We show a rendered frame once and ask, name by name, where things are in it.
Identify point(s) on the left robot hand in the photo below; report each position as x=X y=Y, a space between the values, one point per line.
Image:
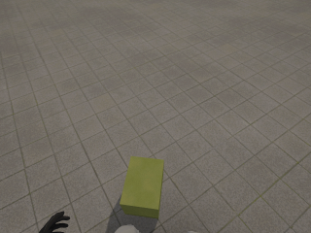
x=52 y=224

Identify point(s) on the carton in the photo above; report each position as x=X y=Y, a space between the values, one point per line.
x=142 y=187

